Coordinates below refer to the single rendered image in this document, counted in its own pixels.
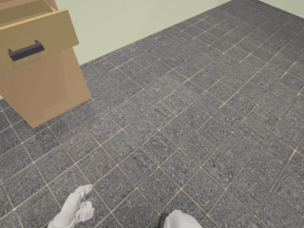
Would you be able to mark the handle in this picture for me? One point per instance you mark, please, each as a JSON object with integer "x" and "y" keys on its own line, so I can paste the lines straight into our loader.
{"x": 25, "y": 51}

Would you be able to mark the left robot forearm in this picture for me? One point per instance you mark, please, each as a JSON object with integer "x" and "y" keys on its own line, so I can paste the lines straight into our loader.
{"x": 65, "y": 219}

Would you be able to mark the right robot shin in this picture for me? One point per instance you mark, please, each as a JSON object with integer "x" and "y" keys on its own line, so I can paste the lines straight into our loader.
{"x": 175, "y": 211}

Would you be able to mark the cabinet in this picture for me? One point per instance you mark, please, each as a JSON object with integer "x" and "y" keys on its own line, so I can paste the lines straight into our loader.
{"x": 46, "y": 88}

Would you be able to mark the right robot foot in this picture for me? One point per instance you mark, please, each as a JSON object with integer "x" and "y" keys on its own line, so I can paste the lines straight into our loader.
{"x": 162, "y": 220}

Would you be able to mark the drawer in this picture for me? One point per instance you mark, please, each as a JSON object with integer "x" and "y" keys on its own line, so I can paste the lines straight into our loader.
{"x": 22, "y": 24}

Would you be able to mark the robot left hand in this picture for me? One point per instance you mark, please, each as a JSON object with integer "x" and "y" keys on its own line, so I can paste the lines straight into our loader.
{"x": 82, "y": 210}

